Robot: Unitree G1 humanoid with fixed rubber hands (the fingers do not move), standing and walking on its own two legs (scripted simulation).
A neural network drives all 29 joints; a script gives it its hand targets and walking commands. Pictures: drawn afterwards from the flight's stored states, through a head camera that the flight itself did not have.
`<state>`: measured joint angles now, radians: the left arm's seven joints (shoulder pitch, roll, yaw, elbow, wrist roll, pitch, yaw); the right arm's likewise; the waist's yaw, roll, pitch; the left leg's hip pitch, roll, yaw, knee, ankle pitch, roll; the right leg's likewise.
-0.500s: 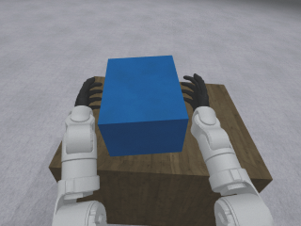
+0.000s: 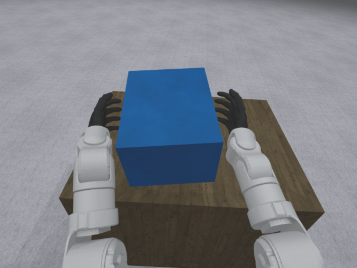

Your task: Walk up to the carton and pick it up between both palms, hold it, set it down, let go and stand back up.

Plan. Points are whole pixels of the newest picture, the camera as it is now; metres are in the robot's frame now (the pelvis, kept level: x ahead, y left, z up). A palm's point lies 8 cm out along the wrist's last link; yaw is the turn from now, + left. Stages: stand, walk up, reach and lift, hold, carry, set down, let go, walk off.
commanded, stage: hold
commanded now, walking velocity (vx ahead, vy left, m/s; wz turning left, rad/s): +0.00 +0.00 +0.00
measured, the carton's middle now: (169, 123) +0.43 +0.00 +0.13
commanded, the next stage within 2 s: set down in 0.50 s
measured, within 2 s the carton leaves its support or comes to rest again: neither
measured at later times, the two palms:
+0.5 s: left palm (99, 128) +0.35 +0.16 +0.18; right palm (236, 125) +0.35 -0.14 +0.18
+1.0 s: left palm (106, 141) +0.37 +0.15 +0.13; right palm (231, 125) +0.37 -0.14 +0.17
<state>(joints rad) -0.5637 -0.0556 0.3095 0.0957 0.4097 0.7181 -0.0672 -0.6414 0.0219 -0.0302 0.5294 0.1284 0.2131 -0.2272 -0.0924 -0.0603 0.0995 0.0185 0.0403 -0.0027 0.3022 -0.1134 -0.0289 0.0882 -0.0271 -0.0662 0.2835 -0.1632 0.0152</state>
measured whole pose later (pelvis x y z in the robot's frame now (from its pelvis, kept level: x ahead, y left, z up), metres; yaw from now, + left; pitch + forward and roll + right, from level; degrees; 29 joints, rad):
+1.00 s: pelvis +0.01 -0.01 +0.00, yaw +0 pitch -11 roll +0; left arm -0.51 -0.09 0.35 0.31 0.42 0.44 -0.06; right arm -0.61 0.11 -0.19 0.65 -0.10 -0.12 -0.14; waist -0.06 -0.07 0.12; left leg 0.04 0.04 0.00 0.27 -0.12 -0.04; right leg 0.11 -0.03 -0.07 0.27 -0.18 0.01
